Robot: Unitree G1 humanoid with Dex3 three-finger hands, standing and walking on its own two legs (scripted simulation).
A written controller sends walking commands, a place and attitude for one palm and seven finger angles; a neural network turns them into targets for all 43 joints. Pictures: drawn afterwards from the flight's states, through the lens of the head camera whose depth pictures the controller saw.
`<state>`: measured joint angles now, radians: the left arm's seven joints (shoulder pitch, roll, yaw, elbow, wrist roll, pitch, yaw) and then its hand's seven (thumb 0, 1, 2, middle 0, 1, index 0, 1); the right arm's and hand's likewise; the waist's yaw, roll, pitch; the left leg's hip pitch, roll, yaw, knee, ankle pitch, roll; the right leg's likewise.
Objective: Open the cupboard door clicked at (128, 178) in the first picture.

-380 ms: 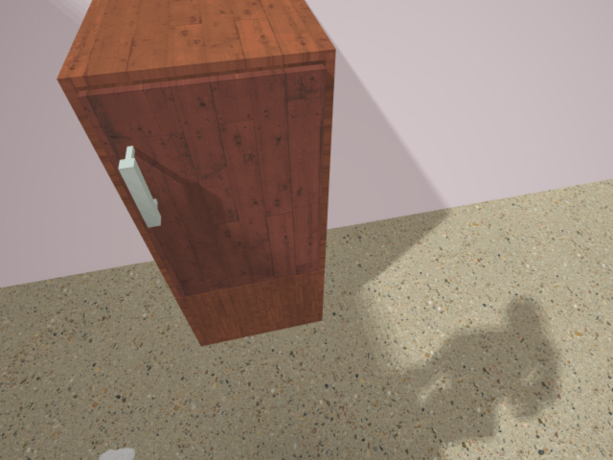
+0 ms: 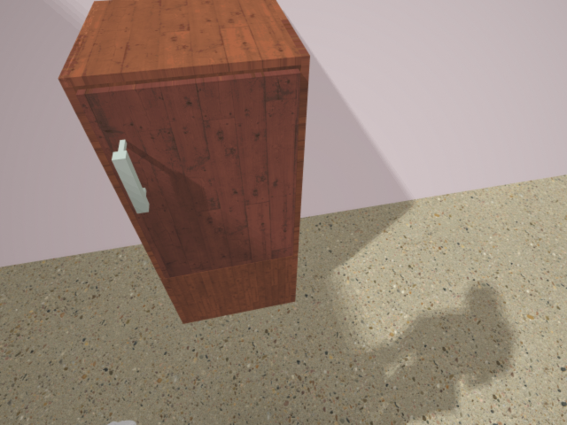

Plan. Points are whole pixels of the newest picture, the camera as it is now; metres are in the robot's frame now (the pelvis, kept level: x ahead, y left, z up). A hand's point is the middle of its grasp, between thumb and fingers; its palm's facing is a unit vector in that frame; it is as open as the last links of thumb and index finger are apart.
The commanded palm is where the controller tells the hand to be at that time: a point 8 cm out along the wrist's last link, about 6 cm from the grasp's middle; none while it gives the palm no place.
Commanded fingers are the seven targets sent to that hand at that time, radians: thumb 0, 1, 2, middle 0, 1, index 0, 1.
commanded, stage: stand and wait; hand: left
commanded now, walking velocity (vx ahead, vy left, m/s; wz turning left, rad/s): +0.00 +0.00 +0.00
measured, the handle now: (133, 177) +0.55 +0.34 +0.01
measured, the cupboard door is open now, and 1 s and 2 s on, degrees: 0 0 0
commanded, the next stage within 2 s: look at it before walking up in 0.54 s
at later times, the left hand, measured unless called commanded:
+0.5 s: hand out of the picture +0.04 +0.22 -0.16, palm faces -0.01 -0.96 -0.29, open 7.4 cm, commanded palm none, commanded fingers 0.00 0.90 0.90 -0.20 -0.30 -0.20 -0.30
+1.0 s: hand out of the picture +0.02 +0.21 -0.16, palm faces +0.00 -0.97 -0.26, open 7.4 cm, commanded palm none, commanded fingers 0.00 0.90 0.90 -0.20 -0.30 -0.20 -0.30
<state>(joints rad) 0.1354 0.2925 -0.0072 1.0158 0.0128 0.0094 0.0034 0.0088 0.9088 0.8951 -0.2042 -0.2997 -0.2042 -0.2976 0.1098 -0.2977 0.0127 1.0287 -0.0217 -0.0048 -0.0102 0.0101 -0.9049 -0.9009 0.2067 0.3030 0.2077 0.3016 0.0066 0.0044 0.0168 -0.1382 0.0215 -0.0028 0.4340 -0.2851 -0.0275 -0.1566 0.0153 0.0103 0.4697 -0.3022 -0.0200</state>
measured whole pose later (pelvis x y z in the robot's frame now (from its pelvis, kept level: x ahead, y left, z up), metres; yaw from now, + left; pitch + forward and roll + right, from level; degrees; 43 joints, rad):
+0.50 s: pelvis -0.01 +0.00 +0.00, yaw +0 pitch -1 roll +0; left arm 0.17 0.27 0.00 1.10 0.01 0.00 0.01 0.01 0.91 0.90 -0.20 -0.30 -0.20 -0.30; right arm 0.17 -0.28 0.01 1.12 -0.02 0.00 -0.01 0.01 -0.91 -0.90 0.21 0.30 0.21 0.30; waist 0.00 0.01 0.02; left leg -0.12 0.03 0.00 0.38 -0.24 -0.03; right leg -0.14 0.03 0.01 0.41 -0.25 -0.03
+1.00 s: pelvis -0.02 +0.00 +0.00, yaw +0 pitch -1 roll +0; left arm 0.20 0.24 0.00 1.11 0.01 0.00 0.01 0.01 0.91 0.90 -0.20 -0.30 -0.20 -0.30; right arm 0.19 -0.25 0.01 1.14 -0.02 -0.01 -0.02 0.01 -0.91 -0.90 0.21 0.30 0.21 0.30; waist 0.00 0.00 0.02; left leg -0.13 0.03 0.00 0.38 -0.23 -0.03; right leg -0.14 0.02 0.01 0.40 -0.24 -0.02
